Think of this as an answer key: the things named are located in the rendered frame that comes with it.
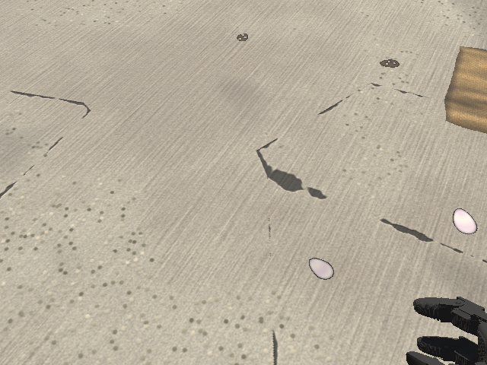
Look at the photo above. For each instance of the robot right hand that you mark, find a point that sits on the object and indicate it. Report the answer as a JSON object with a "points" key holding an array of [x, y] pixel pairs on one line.
{"points": [[463, 314]]}

